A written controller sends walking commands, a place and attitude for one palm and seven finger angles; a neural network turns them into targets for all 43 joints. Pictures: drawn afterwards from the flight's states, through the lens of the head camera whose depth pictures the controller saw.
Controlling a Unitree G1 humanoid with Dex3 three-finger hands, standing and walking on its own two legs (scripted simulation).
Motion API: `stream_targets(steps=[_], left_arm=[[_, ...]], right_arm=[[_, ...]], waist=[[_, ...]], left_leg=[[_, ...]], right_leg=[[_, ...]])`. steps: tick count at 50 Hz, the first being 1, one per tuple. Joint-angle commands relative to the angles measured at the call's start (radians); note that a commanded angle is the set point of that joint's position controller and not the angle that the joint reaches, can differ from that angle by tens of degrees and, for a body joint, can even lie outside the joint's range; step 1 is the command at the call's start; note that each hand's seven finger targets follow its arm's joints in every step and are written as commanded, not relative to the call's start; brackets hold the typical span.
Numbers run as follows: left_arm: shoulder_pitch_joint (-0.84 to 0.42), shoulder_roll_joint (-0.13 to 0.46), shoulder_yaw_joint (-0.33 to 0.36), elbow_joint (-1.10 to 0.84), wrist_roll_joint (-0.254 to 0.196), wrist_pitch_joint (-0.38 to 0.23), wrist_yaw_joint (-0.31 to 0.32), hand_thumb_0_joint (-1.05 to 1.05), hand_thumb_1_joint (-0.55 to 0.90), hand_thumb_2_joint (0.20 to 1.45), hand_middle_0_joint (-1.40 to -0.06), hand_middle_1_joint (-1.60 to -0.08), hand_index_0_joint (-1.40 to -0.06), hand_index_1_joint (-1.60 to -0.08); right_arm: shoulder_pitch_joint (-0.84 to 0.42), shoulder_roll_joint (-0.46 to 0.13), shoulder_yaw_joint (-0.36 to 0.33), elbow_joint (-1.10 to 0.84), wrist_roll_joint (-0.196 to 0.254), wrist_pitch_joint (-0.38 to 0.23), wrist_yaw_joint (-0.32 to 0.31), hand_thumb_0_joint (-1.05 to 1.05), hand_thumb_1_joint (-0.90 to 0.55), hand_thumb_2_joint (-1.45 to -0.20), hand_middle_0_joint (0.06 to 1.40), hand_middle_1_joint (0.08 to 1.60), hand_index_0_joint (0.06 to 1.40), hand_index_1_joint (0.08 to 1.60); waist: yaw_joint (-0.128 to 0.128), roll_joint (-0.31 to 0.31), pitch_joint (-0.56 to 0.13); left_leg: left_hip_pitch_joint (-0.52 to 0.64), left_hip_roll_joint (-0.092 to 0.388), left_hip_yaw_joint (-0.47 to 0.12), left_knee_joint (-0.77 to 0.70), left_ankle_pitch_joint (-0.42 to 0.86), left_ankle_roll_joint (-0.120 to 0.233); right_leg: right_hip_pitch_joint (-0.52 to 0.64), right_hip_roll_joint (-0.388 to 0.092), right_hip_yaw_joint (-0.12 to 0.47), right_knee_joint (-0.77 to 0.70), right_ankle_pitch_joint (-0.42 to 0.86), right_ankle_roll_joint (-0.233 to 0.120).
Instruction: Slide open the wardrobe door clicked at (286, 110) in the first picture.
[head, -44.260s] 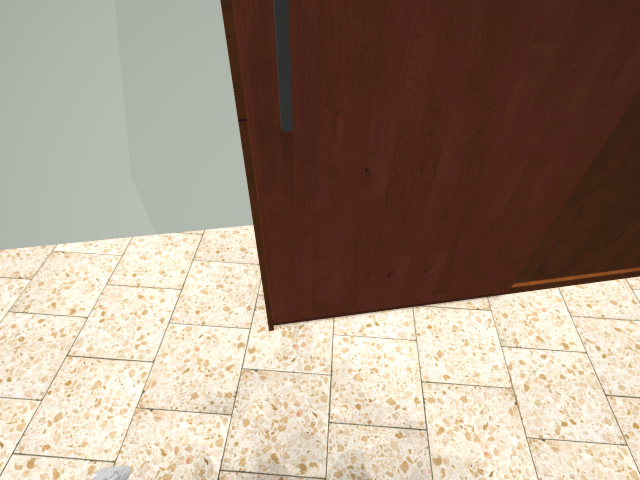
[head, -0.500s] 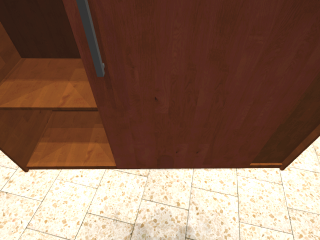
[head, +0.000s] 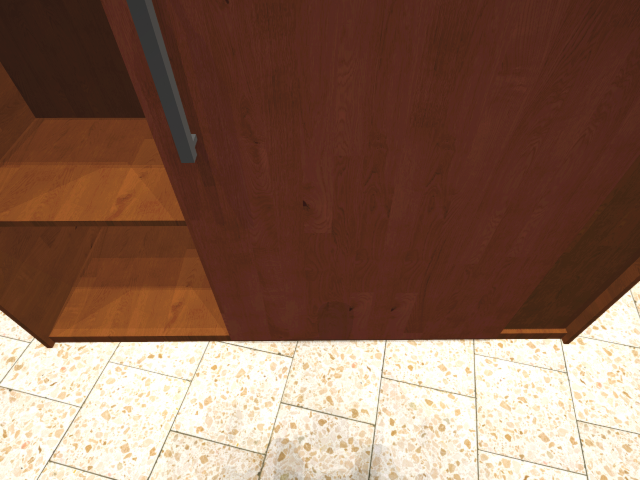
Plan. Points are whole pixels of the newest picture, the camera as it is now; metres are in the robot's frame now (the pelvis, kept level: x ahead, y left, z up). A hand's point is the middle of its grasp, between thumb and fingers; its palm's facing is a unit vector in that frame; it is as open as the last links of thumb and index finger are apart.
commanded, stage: look to check the result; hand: left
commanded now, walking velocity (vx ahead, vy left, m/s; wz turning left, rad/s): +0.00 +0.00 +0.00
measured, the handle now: (162, 54) +0.60 +0.26 +0.23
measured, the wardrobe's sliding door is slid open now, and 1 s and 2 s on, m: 0.62 0.62 0.62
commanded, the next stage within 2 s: stand and wait in 0.26 s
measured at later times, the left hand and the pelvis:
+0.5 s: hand out of the picture +0.09 +0.21 -0.16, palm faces -0.04 -0.95 -0.31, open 7.4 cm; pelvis +0.01 -0.02 +0.00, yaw +0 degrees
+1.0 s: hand out of the picture +0.08 +0.21 -0.16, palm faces -0.05 -0.95 -0.32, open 7.4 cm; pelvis +0.01 -0.02 +0.00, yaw -1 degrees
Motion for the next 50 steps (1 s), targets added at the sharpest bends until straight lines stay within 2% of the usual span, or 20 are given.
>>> stream_targets(steps=[1,6,14,21,27,28,50], left_arm=[[-0.02,0.183,0.037,-0.05,-0.006,-0.022,0.014,0.0,0.9,0.9,-0.2,-0.3,-0.2,-0.3],[-0.028,0.201,0.036,-0.049,-0.007,-0.023,0.013,0.0,0.9,0.9,-0.2,-0.3,-0.2,-0.3],[-0.037,0.222,0.038,-0.052,-0.007,-0.025,0.013,0.0,0.9,0.9,-0.2,-0.3,-0.2,-0.3],[-0.052,0.227,0.036,-0.053,-0.008,-0.022,0.011,0.0,0.9,0.9,-0.2,-0.3,-0.2,-0.3],[-0.054,0.237,0.042,-0.06,-0.007,-0.025,0.014,0.0,0.9,0.9,-0.2,-0.3,-0.2,-0.3],[-0.058,0.234,0.039,-0.059,-0.009,-0.024,0.014,0.0,0.9,0.9,-0.2,-0.3,-0.2,-0.3],[-0.062,0.236,0.037,-0.057,-0.01,-0.022,0.013,0.0,0.9,0.9,-0.2,-0.3,-0.2,-0.3]], right_arm=[[-0.013,-0.191,-0.037,-0.048,0.002,-0.016,-0.011,0.0,-0.9,-0.9,0.2,0.3,0.2,0.3],[-0.03,-0.207,-0.037,-0.048,0.002,-0.014,-0.01,0.0,-0.9,-0.9,0.2,0.3,0.2,0.3],[-0.04,-0.219,-0.036,-0.048,0.002,-0.014,-0.01,0.0,-0.9,-0.9,0.2,0.3,0.2,0.3],[-0.051,-0.231,-0.033,-0.049,0.001,-0.012,-0.01,0.0,-0.9,-0.9,0.2,0.3,0.2,0.3],[-0.043,-0.233,-0.033,-0.053,0.004,-0.012,-0.012,0.0,-0.9,-0.9,0.2,0.3,0.2,0.3],[-0.046,-0.232,-0.035,-0.05,0.003,-0.012,-0.012,0.0,-0.9,-0.9,0.2,0.3,0.2,0.3],[-0.034,-0.234,-0.034,-0.045,0.003,-0.009,-0.013,0.0,-0.9,-0.9,0.2,0.3,0.2,0.3]], waist=[[0.0,-0.024,-0.084],[0.0,-0.018,-0.07],[0.001,-0.009,-0.083],[0.003,-0.007,-0.052],[0.003,-0.023,-0.087],[0.002,-0.008,-0.081],[0.0,-0.023,-0.066]], left_leg=[[0.05,0.129,-0.105,-0.037,0.211,0.022],[0.059,0.131,-0.104,-0.043,0.202,0.019],[0.073,0.133,-0.095,-0.04,0.231,0.014],[0.061,0.134,-0.096,-0.058,0.19,0.01],[0.079,0.138,-0.087,-0.045,0.229,0.008],[0.077,0.138,-0.085,-0.046,0.225,0.006],[0.077,0.141,-0.086,-0.058,0.191,0.005]], right_leg=[[0.019,-0.134,0.113,-0.055,0.199,-0.024],[0.016,-0.136,0.119,-0.067,0.206,-0.026],[0.044,-0.143,0.12,-0.071,0.277,-0.025],[0.033,-0.137,0.132,-0.09,0.226,-0.026],[0.066,-0.139,0.126,-0.083,0.306,-0.019],[0.063,-0.142,0.127,-0.082,0.308,-0.02],[0.055,-0.136,0.131,-0.099,0.259,-0.021]])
